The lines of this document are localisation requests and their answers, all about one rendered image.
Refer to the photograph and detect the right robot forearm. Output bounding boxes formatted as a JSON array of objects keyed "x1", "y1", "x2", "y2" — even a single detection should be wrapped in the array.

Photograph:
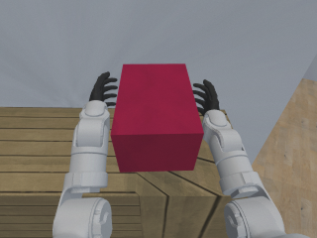
[{"x1": 202, "y1": 109, "x2": 285, "y2": 231}]

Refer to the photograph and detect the left robot hand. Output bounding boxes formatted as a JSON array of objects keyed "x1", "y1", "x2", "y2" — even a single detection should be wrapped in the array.
[{"x1": 89, "y1": 71, "x2": 118, "y2": 106}]

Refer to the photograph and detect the robot left upper arm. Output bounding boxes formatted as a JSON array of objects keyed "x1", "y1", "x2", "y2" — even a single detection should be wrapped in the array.
[{"x1": 53, "y1": 197, "x2": 113, "y2": 238}]

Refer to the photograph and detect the left robot forearm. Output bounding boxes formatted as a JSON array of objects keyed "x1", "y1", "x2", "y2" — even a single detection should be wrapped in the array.
[{"x1": 53, "y1": 100, "x2": 110, "y2": 227}]

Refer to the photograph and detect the right robot hand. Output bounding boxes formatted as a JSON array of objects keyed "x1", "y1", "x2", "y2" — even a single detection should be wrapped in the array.
[{"x1": 192, "y1": 79, "x2": 220, "y2": 117}]

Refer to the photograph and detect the robot right upper arm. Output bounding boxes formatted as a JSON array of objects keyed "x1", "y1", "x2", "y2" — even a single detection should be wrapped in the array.
[{"x1": 224, "y1": 196, "x2": 310, "y2": 238}]

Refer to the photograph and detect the carton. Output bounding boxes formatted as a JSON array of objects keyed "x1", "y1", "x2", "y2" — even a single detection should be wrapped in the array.
[{"x1": 110, "y1": 63, "x2": 204, "y2": 173}]

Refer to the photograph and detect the pedestal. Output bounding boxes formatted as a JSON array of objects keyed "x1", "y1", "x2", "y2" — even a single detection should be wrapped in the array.
[{"x1": 0, "y1": 107, "x2": 248, "y2": 238}]

